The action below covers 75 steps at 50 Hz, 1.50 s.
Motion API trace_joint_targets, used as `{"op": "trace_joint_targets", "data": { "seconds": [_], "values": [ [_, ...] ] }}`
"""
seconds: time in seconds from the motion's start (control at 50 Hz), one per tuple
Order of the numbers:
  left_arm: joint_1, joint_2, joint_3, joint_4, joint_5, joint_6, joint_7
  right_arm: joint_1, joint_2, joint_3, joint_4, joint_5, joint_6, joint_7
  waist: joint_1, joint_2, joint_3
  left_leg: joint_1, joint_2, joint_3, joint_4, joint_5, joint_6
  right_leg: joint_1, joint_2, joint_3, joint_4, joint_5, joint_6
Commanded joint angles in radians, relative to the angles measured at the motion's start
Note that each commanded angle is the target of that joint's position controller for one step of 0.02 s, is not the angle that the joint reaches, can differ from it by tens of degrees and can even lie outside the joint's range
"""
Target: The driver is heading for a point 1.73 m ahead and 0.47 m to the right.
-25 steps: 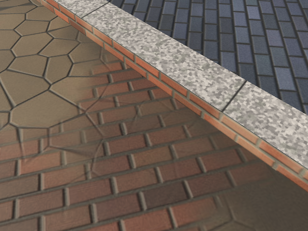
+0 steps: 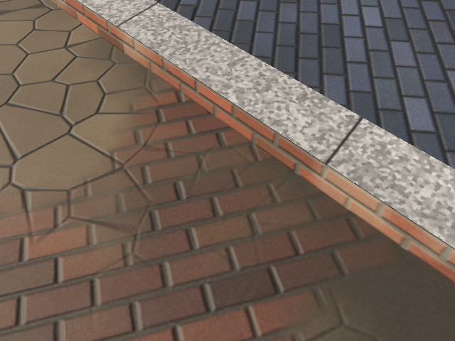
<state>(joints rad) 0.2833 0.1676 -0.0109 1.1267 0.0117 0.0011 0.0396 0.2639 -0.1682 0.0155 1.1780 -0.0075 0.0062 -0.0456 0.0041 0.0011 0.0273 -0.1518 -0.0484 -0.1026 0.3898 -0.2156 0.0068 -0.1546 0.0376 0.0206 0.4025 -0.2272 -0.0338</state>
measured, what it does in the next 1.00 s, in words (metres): walks ahead: right foot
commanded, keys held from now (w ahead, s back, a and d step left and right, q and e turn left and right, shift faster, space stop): no key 0.04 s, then w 0.68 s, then w+e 0.28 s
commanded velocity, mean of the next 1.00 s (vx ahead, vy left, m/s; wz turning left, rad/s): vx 0.36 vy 0.00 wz -0.07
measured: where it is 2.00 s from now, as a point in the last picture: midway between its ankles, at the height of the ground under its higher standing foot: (262, 237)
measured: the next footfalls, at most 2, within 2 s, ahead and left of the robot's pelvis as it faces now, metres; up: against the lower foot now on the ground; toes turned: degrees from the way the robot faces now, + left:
right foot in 0.78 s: +0.42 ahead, -0.03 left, +0.00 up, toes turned -4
left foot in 1.32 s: +0.77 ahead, +0.09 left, +0.00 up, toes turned -17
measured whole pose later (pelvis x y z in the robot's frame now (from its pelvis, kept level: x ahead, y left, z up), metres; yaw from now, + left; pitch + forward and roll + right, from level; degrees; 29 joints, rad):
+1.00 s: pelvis +0.38 +0.01 +0.00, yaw -5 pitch +0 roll +0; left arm 0.37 0.20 0.06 1.06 0.01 -0.07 0.00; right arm 0.17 -0.21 -0.04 0.93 -0.05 -0.08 0.01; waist 0.02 0.02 0.05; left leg -0.54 0.07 -0.03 1.05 -0.25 0.03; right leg -0.16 0.13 -0.03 0.34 -0.18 -0.14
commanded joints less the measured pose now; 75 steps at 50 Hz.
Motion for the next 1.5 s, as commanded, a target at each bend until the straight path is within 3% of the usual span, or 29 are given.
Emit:
{"op": "trace_joint_targets", "data": {
  "seconds": [0.02,0.12,0.2,0.26,0.3,0.32,0.36,0.38,0.44,0.52,0.66,0.7,0.74,0.76,0.78,0.8,0.82,0.84,0.86,0.9,1.02,1.2,1.28,1.3,1.32,1.34,1.36,1.4,1.5],
  "values": [
    [0.064,0.082,0.014,-0.008,0.0,-0.004,0.003,0.063,-0.079,-0.011,-0.007,0.0,-0.003,-0.003,0.0,-0.003,0.039,-0.042,0.094,-0.067,-0.055,0.118,0.033,-0.012,-0.111,0.098,-0.075,0.087,-0.024],
    [0.088,0.129,0.039,-0.01,0.004,0.009,0.0,0.068,-0.081,-0.02,-0.028,-0.013,0.003,0.001,0.013,-0.064,0.064,-0.139,0.011,-0.009,0.046,-0.281,0.062,-0.045,-0.104,0.16,-0.117,-0.418,-0.074],
    [0.182,0.152,0.066,0.005,0.009,0.007,-0.003,-0.009,-0.037,-0.014,-0.103,-0.037,-0.027,0.026,0.048,-0.14,0.156,-0.309,0.03,0.108,0.334,-0.216,0.06,-0.066,-0.317,0.445,-0.278,-0.618,-0.211],
    [0.118,0.161,0.077,-0.024,0.012,-0.012,-0.012,0.02,-0.042,-0.023,-0.122,-0.025,-0.057,0.043,0.002,-0.105,0.137,-0.232,0.049,0.13,0.28,-0.229,0.068,-0.11,-0.289,0.354,-0.25,-0.467,-0.193],
    [0.042,0.149,0.079,-0.051,-0.003,-0.018,-0.017,0.16,-0.019,-0.027,-0.078,-0.011,-0.07,0.042,-0.072,-0.091,0.129,0.058,0.001,0.173,0.081,-0.12,0.083,-0.287,-0.202,0.23,-0.152,-0.428,-0.149],
    [0.016,0.128,0.075,-0.068,0.001,-0.026,-0.019,0.243,-0.038,-0.037,-0.051,-0.011,-0.073,0.036,-0.102,-0.035,0.127,0.188,0.007,0.124,0.007,-0.131,0.085,-0.378,-0.148,0.168,-0.041,-0.394,-0.125],
    [-0.019,0.043,0.052,-0.132,0.01,-0.047,-0.034,0.457,-0.205,-0.081,-0.012,-0.015,-0.074,0.029,-0.148,0.304,0.079,0.315,0.403,-0.541,-0.297,-0.548,0.196,-0.63,0.031,-0.076,0.493,-0.345,-0.069],
    [-0.039,0.109,0.065,-0.135,0.038,-0.05,-0.044,0.378,-0.168,-0.076,-0.029,-0.018,-0.068,0.027,-0.095,0.156,0.151,0.217,0.413,-0.541,-0.286,-0.564,0.222,-0.648,-0.04,-0.021,0.639,-0.282,-0.078],
    [-0.041,0.08,0.063,-0.123,0.025,-0.07,-0.069,0.219,-0.105,-0.057,-0.098,-0.011,-0.095,0.032,-0.015,0.042,0.145,0.146,0.3,-0.279,-0.298,-0.207,0.181,-0.592,-0.107,-0.005,0.659,-0.054,-0.054],
    [-0.092,0.075,0.067,-0.145,0.024,-0.051,-0.074,0.309,-0.07,-0.04,-0.064,-0.009,-0.113,0.027,-0.012,0.074,0.085,0.215,0.232,-0.077,-0.24,0.308,0.163,-0.602,-0.088,-0.075,0.637,0.022,-0.018],
    [-0.351,0.052,0.041,-0.267,0.004,-0.042,-0.069,0.332,-0.096,-0.033,-0.06,-0.013,-0.117,0.017,-0.042,0.118,0.123,0.148,0.214,0.024,-0.235,0.607,0.159,-0.432,-0.027,-0.169,0.25,0.12,-0.036],
    [-0.289,0.085,0.052,-0.262,0.003,-0.045,-0.057,0.305,-0.118,-0.038,-0.062,-0.012,-0.122,0.015,0.001,0.119,0.081,0.18,0.233,0.047,-0.146,0.852,0.146,-0.306,0.008,-0.176,0.203,0.109,-0.078],
    [-0.067,0.13,0.077,-0.195,-0.001,-0.058,-0.043,0.273,-0.15,-0.049,-0.067,-0.014,-0.12,0.012,0.097,0.114,-0.042,0.226,0.23,0.08,0.105,1.012,0.125,-0.096,0.05,-0.167,0.154,0.094,-0.117],
    [0.079,0.15,0.091,-0.145,0.004,-0.065,-0.036,0.252,-0.16,-0.054,-0.073,-0.01,-0.117,0.014,0.161,0.095,-0.115,0.159,0.206,0.11,0.298,0.909,0.113,0.089,0.03,-0.146,0.093,0.123,-0.137],
    [0.22,0.22,0.113,-0.118,0.027,-0.068,-0.029,0.269,-0.123,-0.046,-0.093,-0.009,-0.116,0.019,0.194,0.004,-0.209,-0.02,0.159,0.145,0.585,0.552,0.105,0.294,-0.169,0.089,0.074,-0.066,-0.182],
    [0.217,0.284,0.126,-0.123,0.038,-0.062,-0.038,0.381,-0.009,-0.035,-0.106,0.008,-0.113,0.039,0.102,-0.214,-0.278,-0.379,-0.042,0.144,0.969,-0.274,0.063,0.492,-0.43,0.655,-0.056,-0.117,-0.361],
    [0.119,0.243,0.121,-0.127,-0.001,-0.054,-0.05,0.281,-0.098,-0.054,-0.125,-0.016,-0.111,0.041,0.087,-0.093,-0.198,-0.496,0.013,0.048,1.019,-0.22,0.087,0.402,-0.381,0.732,-0.169,-0.283,-0.35],
    [0.011,0.186,0.105,-0.153,-0.009,-0.056,-0.053,0.156,-0.12,-0.062,-0.173,-0.02,-0.119,0.047,0.058,-0.054,-0.049,-0.532,0.067,0.05,0.972,-0.108,0.092,0.249,-0.356,0.571,-0.191,-0.251,-0.317],
    [-0.022,0.137,0.093,-0.153,-0.003,-0.065,-0.057,0.105,-0.115,-0.063,-0.189,-0.022,-0.126,0.049,0.033,0.014,0.003,-0.488,0.097,0.052,0.911,-0.049,0.088,0.131,-0.316,0.478,-0.213,-0.103,-0.291],
    [-0.012,0.095,0.077,-0.136,0.0,-0.08,-0.045,0.102,-0.089,-0.063,-0.204,-0.037,-0.109,0.053,-0.028,0.015,0.021,-0.383,0.128,0.047,0.807,-0.037,0.06,-0.006,-0.237,0.338,-0.224,0.1,-0.25],
    [0.114,0.154,0.085,-0.133,-0.01,-0.094,-0.034,-0.103,-0.091,-0.065,-0.311,-0.039,-0.061,0.058,-0.008,-0.03,0.06,-0.461,0.131,0.104,0.544,0.066,-0.025,-0.058,-0.174,0.244,-0.257,0.235,-0.233],
    [0.265,0.165,0.093,-0.147,0.007,-0.077,-0.024,-0.42,-0.103,-0.049,-0.46,-0.018,-0.069,0.069,0.102,-0.079,0.037,-0.511,0.063,0.113,0.238,0.186,-0.033,0.173,-0.164,0.285,-0.131,0.495,-0.179],
    [0.183,0.209,0.109,-0.185,0.007,-0.082,-0.019,-0.245,-0.163,-0.069,-0.437,-0.009,-0.093,0.054,0.004,-0.091,-0.039,-0.173,0.008,0.108,0.082,0.101,0.018,0.133,-0.145,0.293,0.053,0.699,-0.117],
    [0.163,0.208,0.109,-0.193,-0.002,-0.091,-0.028,-0.103,-0.196,-0.083,-0.403,-0.014,-0.106,0.042,-0.066,-0.053,-0.121,0.029,0.032,0.097,0.029,0.147,0.046,0.076,-0.096,0.256,0.226,0.69,-0.095],
    [0.151,0.161,0.097,-0.23,-0.017,-0.101,-0.036,0.058,-0.267,-0.102,-0.392,-0.041,-0.116,0.024,-0.124,0.016,-0.256,0.272,0.23,-0.085,0.03,0.008,0.091,-0.073,-0.043,0.22,0.466,0.43,-0.08],
    [0.28,0.056,0.077,-0.255,-0.065,-0.091,-0.031,0.086,-0.355,-0.124,-0.396,-0.063,-0.104,0.026,-0.067,0.269,-0.404,0.531,0.519,-0.52,-0.02,0.002,0.224,-0.378,0.1,0.092,0.764,-0.288,-0.049],
    [0.264,0.164,0.093,-0.24,-0.027,-0.075,-0.02,0.036,-0.276,-0.119,-0.401,-0.047,-0.086,0.033,-0.04,0.163,-0.349,0.431,0.498,-0.612,-0.07,-0.136,0.23,-0.464,0.016,0.084,0.873,-0.279,-0.065],
    [0.129,0.151,0.096,-0.252,0.0,-0.065,-0.037,-0.068,-0.143,-0.084,-0.409,-0.036,-0.09,0.039,-0.019,0.015,-0.105,0.163,0.39,-0.311,-0.129,-0.047,0.177,-0.463,-0.054,0.071,0.836,-0.117,-0.054],
    [0.051,0.11,0.095,-0.292,0.024,-0.019,-0.075,-0.002,-0.139,-0.083,-0.352,-0.012,-0.13,0.044,0.023,0.091,-0.037,0.033,0.319,-0.019,-0.198,0.28,0.147,-0.453,-0.099,0.03,0.773,-0.054,-0.033]
  ]
}}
